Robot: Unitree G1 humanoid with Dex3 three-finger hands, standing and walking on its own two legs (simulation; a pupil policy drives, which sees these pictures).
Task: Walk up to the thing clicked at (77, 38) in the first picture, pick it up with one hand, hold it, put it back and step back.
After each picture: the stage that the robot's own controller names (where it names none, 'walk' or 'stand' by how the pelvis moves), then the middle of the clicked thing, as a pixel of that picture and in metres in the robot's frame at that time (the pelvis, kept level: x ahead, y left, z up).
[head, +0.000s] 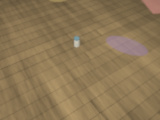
stand; (76, 41) +1.40 +0.04 -0.72
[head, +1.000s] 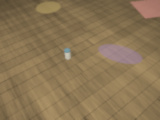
walk; (67, 53) +1.27 +0.21 -0.71
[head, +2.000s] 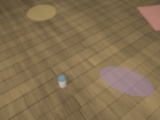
walk; (62, 81) +0.80 +0.22 -0.71
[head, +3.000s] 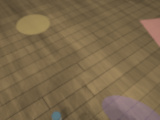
walk; (56, 118) +0.46 +0.18 -0.69
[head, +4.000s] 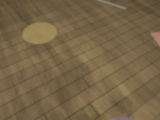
stand; out of the picture +0.32 +0.16 -0.72
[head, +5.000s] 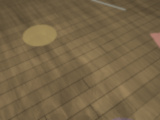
stand; out of the picture +0.33 +0.16 -0.73
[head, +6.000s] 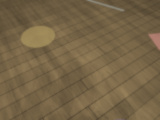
stand; out of the picture +0.31 +0.18 -0.73
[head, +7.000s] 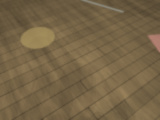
stand; out of the picture +0.31 +0.18 -0.73
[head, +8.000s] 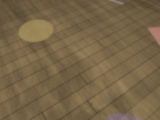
go down; out of the picture +0.32 +0.17 -0.72
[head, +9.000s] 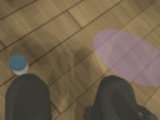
go down; (19, 65) +0.39 +0.23 -0.29
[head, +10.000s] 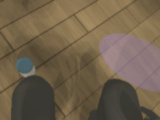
approach; (26, 68) +0.39 +0.23 -0.29
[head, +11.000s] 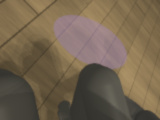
close in; out of the picture +0.36 +0.27 -0.21
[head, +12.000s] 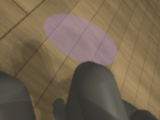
close; out of the picture +0.38 +0.28 -0.21
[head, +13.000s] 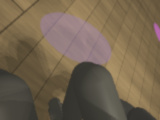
lift; out of the picture +0.37 +0.27 -0.22
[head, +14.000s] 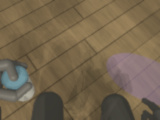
lift; (20, 84) +0.31 +0.21 -0.03
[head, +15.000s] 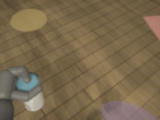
hold; (31, 93) +0.32 +0.18 -0.01
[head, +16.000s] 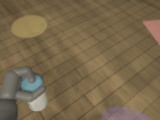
hold; (35, 93) +0.32 +0.17 -0.01
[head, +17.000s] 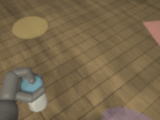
crouch; (35, 94) +0.32 +0.17 -0.01
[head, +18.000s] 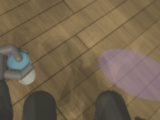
crouch; (22, 69) +0.39 +0.20 -0.10
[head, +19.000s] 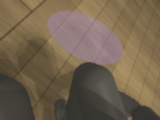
lower; out of the picture +0.37 +0.29 -0.22
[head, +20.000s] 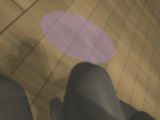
lower; out of the picture +0.38 +0.29 -0.22
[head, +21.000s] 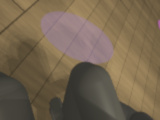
lower; out of the picture +0.38 +0.29 -0.22
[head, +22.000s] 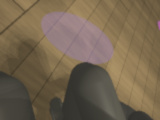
lower; out of the picture +0.37 +0.29 -0.22
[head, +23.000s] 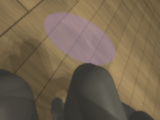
loosen; out of the picture +0.36 +0.29 -0.22
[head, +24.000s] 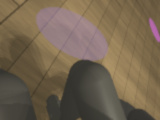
withdraw; out of the picture +0.35 +0.27 -0.22
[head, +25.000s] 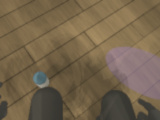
walk; (41, 80) +0.39 +0.22 -0.41
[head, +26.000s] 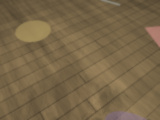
stand; out of the picture +0.33 +0.18 -0.66
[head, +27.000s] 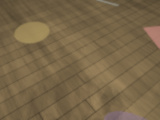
stand; out of the picture +0.33 +0.19 -0.66
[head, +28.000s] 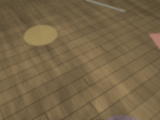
stand; out of the picture +0.35 +0.18 -0.71
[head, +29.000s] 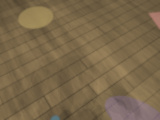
walk; out of the picture +0.38 +0.19 -0.70
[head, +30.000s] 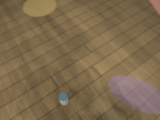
walk; (63, 98) +0.53 +0.16 -0.70
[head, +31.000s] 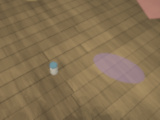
walk; (53, 68) +0.81 +0.21 -0.70
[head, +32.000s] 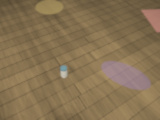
stand; (63, 71) +0.93 +0.17 -0.71
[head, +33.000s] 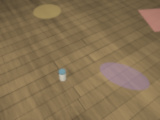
stand; (62, 74) +0.93 +0.18 -0.73
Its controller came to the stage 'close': yes
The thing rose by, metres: 0.70
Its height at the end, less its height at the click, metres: +0.00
